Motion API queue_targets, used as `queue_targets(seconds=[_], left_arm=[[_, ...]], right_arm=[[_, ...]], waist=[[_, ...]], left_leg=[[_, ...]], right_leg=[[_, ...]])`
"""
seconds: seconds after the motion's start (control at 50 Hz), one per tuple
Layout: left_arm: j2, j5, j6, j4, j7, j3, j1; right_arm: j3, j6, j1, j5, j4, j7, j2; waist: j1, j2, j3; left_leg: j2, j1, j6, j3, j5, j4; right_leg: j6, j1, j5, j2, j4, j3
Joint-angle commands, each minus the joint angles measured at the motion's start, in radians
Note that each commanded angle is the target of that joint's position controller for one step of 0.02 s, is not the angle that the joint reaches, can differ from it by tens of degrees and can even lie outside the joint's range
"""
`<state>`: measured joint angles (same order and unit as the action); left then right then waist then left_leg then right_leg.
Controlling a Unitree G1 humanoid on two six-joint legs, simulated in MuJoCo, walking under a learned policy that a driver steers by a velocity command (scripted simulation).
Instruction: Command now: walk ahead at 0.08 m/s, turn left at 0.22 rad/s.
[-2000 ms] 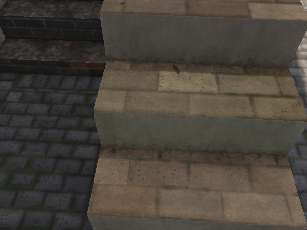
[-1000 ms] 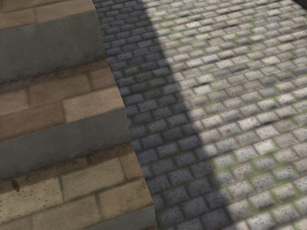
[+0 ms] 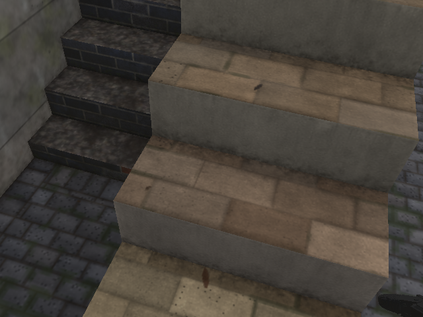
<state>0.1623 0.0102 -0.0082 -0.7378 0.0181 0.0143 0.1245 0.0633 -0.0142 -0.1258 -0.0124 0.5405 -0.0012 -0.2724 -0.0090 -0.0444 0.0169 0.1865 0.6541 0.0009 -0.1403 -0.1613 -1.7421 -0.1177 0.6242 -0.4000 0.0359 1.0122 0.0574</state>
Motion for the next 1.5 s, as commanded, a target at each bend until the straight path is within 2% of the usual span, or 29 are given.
queue_targets(seconds=[0.02,0.18,0.26,0.32,0.34,0.38,0.42,0.46,0.52,0.62,0.7,0.72,0.74,0.76,0.78,0.86,0.94,0.98,1.02,1.04,1.06,1.08,1.12,1.18,1.3,1.32,1.34,1.44,1.5], left_arm=[[-0.035,0.020,-0.053,0.006,-0.040,-0.004,-0.078],[0.085,0.009,-0.099,-0.004,-0.014,0.039,-0.048],[-0.026,0.116,-0.057,0.087,0.014,-0.006,-0.183],[-0.189,0.049,-0.047,0.115,0.016,-0.067,0.026],[-0.206,0.103,-0.067,0.109,-0.007,-0.038,0.111],[-0.086,0.170,-0.097,0.089,-0.050,-0.017,0.076],[-0.092,0.143,-0.061,0.324,-0.062,-0.043,-0.431],[-0.045,0.133,-0.041,0.363,-0.040,-0.032,-0.540],[-0.019,0.120,-0.010,0.366,-0.011,-0.036,-0.451],[-0.063,0.111,0.005,0.394,0.013,-0.048,-0.348],[0.075,0.106,0.073,0.272,0.024,-0.005,-0.011],[0.170,0.086,0.058,0.245,0.016,0.015,0.077],[0.153,0.024,0.038,0.111,0.002,-0.007,-0.041],[0.114,-0.090,0.010,0.102,-0.002,-0.005,-0.215],[0.085,-0.117,-0.002,0.088,0.012,-0.020,-0.186],[0.006,-0.029,-0.003,-0.168,-0.064,-0.027,0.017],[0.173,0.058,-0.005,-0.058,-0.061,0.027,-0.212],[0.114,0.020,-0.037,-0.035,-0.015,0.012,-0.192],[0.009,0.003,-0.028,-0.034,-0.043,-0.028,-0.067],[-0.009,-0.027,-0.047,-0.036,-0.050,-0.030,-0.001],[0.100,-0.124,-0.070,-0.052,-0.108,0.009,0.433],[0.256,-0.111,-0.088,-0.117,-0.176,0.074,0.544],[0.248,-0.037,-0.093,-0.037,-0.192,0.075,0.134],[0.066,-0.087,-0.065,0.006,-0.165,0.005,0.012],[0.077,-0.026,-0.021,0.035,-0.173,-0.009,-0.090],[-0.030,0.140,-0.008,0.209,-0.047,-0.012,-0.239],[0.012,0.152,0.005,0.234,-0.006,-0.009,-0.241],[0.089,0.072,0.100,0.334,0.023,0.010,-0.196],[0.032,0.076,0.101,0.301,-0.010,-0.026,-0.118]], right_arm=[[-0.042,0.015,-0.255,-0.029,0.054,-0.002,0.070],[-0.024,0.068,-0.144,-0.036,0.001,-0.023,-0.030],[-0.021,0.049,-0.313,-0.038,0.077,-0.099,0.064],[-0.047,-0.025,-0.275,-0.034,0.208,-0.104,0.127],[-0.038,-0.026,-0.423,-0.007,0.276,-0.089,0.016],[0.021,0.030,-0.614,0.010,0.295,-0.035,-0.090],[0.028,0.048,-0.500,0.027,0.293,0.028,-0.192],[-0.029,-0.019,-0.454,0.070,0.339,0.079,-0.066],[-0.062,-0.064,-0.433,0.043,0.389,0.026,0.044],[-0.092,-0.049,-0.470,0.002,0.432,0.015,0.035],[-0.017,-0.017,-0.437,-0.056,0.365,0.110,-0.273],[-0.031,-0.020,-0.321,-0.045,0.315,0.126,-0.288],[-0.040,-0.037,-0.328,-0.025,0.239,0.102,-0.134],[-0.014,-0.061,-0.396,-0.008,0.208,0.080,-0.084],[-0.048,-0.100,-0.128,0.038,0.029,0.063,-0.028],[-0.147,-0.198,-0.082,0.024,-0.018,-0.016,0.182],[-0.095,-0.048,-0.131,-0.036,-0.029,-0.028,-0.035],[-0.052,-0.029,-0.190,-0.067,0.031,0.009,-0.055],[-0.039,-0.071,-0.253,-0.052,0.108,-0.006,-0.043],[-0.069,-0.082,-0.195,-0.045,0.128,-0.023,0.040],[-0.086,-0.067,-0.374,0.175,0.111,-0.085,-0.120],[0.006,-0.056,-0.172,0.140,0.001,-0.058,-0.246],[-0.050,-0.045,-0.122,0.086,0.104,-0.063,-0.121],[-0.096,-0.052,-0.215,0.100,0.247,-0.046,0.024],[-0.134,-0.121,-0.495,0.133,0.424,-0.058,0.066],[-0.089,-0.111,-0.417,0.016,0.503,-0.047,0.047],[-0.100,-0.105,-0.390,0.005,0.526,-0.054,0.052],[-0.107,-0.076,-0.405,-0.007,0.585,-0.041,0.024],[-0.042,-0.019,-0.478,-0.108,0.605,-0.002,-0.152]], waist=[[-0.100,0.023,-0.019],[-0.054,-0.104,0.045],[-0.201,0.063,-0.019],[0.024,0.124,0.014],[0.067,0.411,0.085],[-0.004,0.251,0.232],[0.000,0.319,-0.087],[0.002,0.252,-0.214],[0.036,0.027,-0.272],[0.081,0.110,-0.048],[0.226,0.241,0.242],[0.346,0.216,0.192],[0.152,-0.105,0.203],[0.038,-0.264,0.445],[0.104,-0.066,0.352],[-0.066,0.154,0.052],[-0.213,-0.010,-0.054],[-0.177,-0.141,-0.040],[-0.131,0.170,0.028],[-0.066,0.134,0.070],[0.064,0.428,0.271],[0.041,0.352,0.173],[-0.032,-0.085,0.023],[-0.039,0.044,0.022],[-0.081,0.168,-0.064],[-0.008,0.268,0.001],[-0.010,0.206,-0.003],[0.032,0.266,-0.090],[0.047,0.326,-0.030]], left_leg=[[-0.028,0.073,-0.025,0.026,0.059,-0.153],[-0.197,-0.004,-0.037,0.030,-0.048,0.370],[-0.196,-0.389,-0.044,0.324,0.205,1.343],[-0.328,-0.585,-0.085,0.238,0.896,1.607],[-0.433,-0.873,-0.182,0.078,1.973,1.101],[-0.542,-1.121,-0.120,-0.122,1.464,1.134],[-0.730,-0.923,0.174,-0.468,0.554,1.487],[-0.714,-0.857,0.239,-0.441,0.336,1.552],[-0.498,-0.620,0.114,-0.046,0.022,1.663],[-0.401,-0.684,0.053,0.318,1.070,1.549],[-0.480,-0.699,0.048,0.270,2.073,1.256],[-0.404,-0.881,0.066,0.307,1.736,0.955],[-0.219,-0.523,0.026,0.242,0.316,0.552],[-0.108,-0.094,-0.061,-0.016,0.048,-0.083],[-0.085,0.039,0.008,-0.097,0.066,-0.216],[-0.094,0.096,0.088,-0.059,0.096,-0.019],[-0.128,-0.394,-0.094,0.301,-0.458,0.703],[-0.249,-0.593,-0.071,0.207,-0.173,0.895],[-0.250,-0.631,-0.039,0.167,-0.004,1.248],[-0.294,-0.698,-0.025,0.134,0.086,1.243],[-0.717,-0.774,0.553,-0.390,1.344,1.169],[-0.935,-0.751,0.757,-0.813,0.774,1.433],[-0.770,-0.604,0.476,-0.577,-0.267,1.524],[-0.456,-0.510,0.270,-0.025,-0.305,1.497],[-0.584,-0.637,0.249,0.106,-0.226,1.588],[-0.597,-0.577,0.094,0.199,-0.198,1.652],[-0.564,-0.523,0.072,0.257,-0.182,1.662],[-0.489,-0.611,0.055,0.435,0.048,1.757],[-0.532,-0.550,0.113,0.415,0.603,1.687]], right_leg=[[-0.166,0.014,-0.121,0.136,-0.381,-0.345],[-0.070,0.030,-0.359,0.206,-0.300,-0.396],[0.004,0.113,-0.203,0.031,0.071,0.021],[-0.085,0.163,-0.162,-0.067,0.704,0.100],[-0.002,0.514,-0.326,-0.121,1.174,0.071],[0.048,0.858,-0.075,-0.041,1.507,-0.002],[0.115,1.125,-0.058,0.115,1.544,0.031],[0.095,1.220,-0.142,0.050,1.821,-0.130],[0.004,1.036,-0.021,-0.029,1.500,-0.077],[-0.085,0.656,-0.050,-0.066,1.361,0.073],[-0.039,-0.297,-0.307,-0.163,0.307,-0.037],[-0.058,-0.277,-0.025,-0.148,-0.220,-0.024],[-0.126,-0.475,0.098,-0.068,-0.409,-0.302],[-0.259,-0.644,0.302,0.198,-0.423,-0.818],[-0.204,-0.550,0.385,0.140,-0.364,-0.738],[-0.117,-0.191,0.262,-0.034,-0.250,-0.281],[-0.152,0.321,-0.016,-0.119,-0.601,-0.201],[-0.130,0.330,-0.144,0.013,-0.636,-0.399],[-0.081,0.056,-0.016,-0.195,-0.140,-0.214],[-0.053,0.114,0.023,-0.197,0.124,-0.179],[0.022,0.254,-0.134,-0.174,0.449,-0.353],[0.171,0.529,-0.121,-0.101,0.954,-0.328],[0.135,0.757,0.139,-0.109,1.438,-0.324],[-0.069,0.672,0.328,-0.091,1.222,-0.227],[-0.153,1.034,0.232,-0.043,1.381,-0.219],[-0.018,0.778,0.186,-0.048,1.397,-0.107],[0.017,0.726,0.143,-0.037,1.394,-0.064],[0.003,0.515,0.099,0.084,0.877,-0.043],[-0.025,-0.057,-0.354,-0.022,0.199,0.129]])
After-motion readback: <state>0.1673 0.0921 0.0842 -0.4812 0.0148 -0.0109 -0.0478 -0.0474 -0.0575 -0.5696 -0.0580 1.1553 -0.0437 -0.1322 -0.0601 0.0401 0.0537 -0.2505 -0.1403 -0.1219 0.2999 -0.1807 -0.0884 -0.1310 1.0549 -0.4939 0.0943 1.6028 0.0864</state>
